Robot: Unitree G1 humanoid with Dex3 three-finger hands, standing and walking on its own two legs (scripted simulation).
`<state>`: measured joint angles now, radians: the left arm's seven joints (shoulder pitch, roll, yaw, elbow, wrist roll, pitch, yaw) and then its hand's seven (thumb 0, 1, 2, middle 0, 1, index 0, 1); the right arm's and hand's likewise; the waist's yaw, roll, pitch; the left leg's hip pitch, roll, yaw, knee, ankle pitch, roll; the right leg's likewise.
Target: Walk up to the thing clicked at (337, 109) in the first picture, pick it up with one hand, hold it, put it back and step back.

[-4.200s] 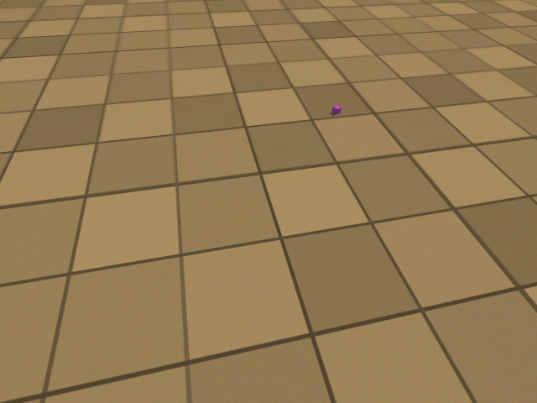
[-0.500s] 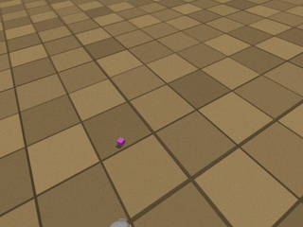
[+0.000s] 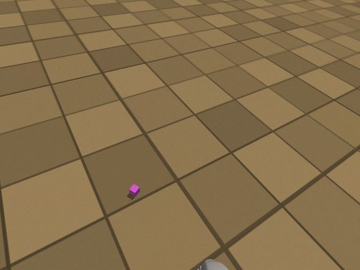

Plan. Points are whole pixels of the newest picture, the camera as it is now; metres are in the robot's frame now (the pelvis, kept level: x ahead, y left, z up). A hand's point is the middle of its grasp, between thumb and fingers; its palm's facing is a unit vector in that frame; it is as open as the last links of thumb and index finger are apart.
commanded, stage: walk up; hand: left
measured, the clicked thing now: (134, 190) +0.72 +0.19 -0.75
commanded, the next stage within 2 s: none
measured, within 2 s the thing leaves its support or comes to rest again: neither
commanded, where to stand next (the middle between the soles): +0.33 -0.03 m, yaw -2 degrees
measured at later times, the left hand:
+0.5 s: hand (72, 248) +0.22 +0.24 -0.13, palm faces -0.05 -0.91 -0.40, open 7.4 cm
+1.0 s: hand (72, 220) +0.31 +0.28 -0.17, palm faces -0.08 -0.92 -0.37, open 7.4 cm
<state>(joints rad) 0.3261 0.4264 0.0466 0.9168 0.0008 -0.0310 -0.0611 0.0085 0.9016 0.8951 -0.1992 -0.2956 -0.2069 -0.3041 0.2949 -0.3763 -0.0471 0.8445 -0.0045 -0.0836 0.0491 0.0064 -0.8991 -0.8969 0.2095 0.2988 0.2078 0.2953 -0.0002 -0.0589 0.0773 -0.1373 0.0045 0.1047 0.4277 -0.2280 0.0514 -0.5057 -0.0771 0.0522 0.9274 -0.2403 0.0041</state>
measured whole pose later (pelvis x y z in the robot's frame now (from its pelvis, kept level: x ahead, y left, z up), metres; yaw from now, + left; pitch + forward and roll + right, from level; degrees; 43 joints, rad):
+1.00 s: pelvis +0.24 +0.01 -0.02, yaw -3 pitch -3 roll +0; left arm 0.24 0.41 0.04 0.95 0.00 0.00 -0.01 0.01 0.90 0.90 -0.20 -0.30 -0.21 -0.30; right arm 0.24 -0.39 -0.02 0.88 0.00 -0.04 0.01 0.01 -0.90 -0.90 0.21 0.30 0.21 0.30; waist 0.00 -0.03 0.12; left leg -0.33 0.05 0.10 0.67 -0.29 0.02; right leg -0.34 -0.04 0.00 0.67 -0.29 -0.02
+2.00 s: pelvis +0.28 +0.00 +0.01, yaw -3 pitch -2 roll +0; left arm 0.08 0.34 0.01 1.18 0.00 0.00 -0.02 0.01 0.90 0.90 -0.20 -0.30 -0.21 -0.30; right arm 0.06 -0.35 -0.01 1.16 0.00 -0.03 0.01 0.01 -0.90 -0.90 0.21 0.30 0.21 0.29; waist 0.01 0.01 0.04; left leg -0.12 0.04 0.06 0.32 -0.16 -0.01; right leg -0.13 -0.02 -0.02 0.32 -0.15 0.01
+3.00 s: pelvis +0.29 -0.01 +0.01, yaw -2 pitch -2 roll +0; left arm 0.09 0.35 0.00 1.14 0.01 -0.01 -0.01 0.01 0.90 0.90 -0.20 -0.30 -0.21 -0.30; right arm 0.09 -0.35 0.00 1.16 -0.01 -0.01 0.01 0.01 -0.90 -0.90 0.21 0.30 0.20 0.29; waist 0.00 0.01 0.05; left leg -0.11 0.04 0.05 0.30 -0.16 -0.02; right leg -0.11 -0.02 -0.04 0.31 -0.16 0.01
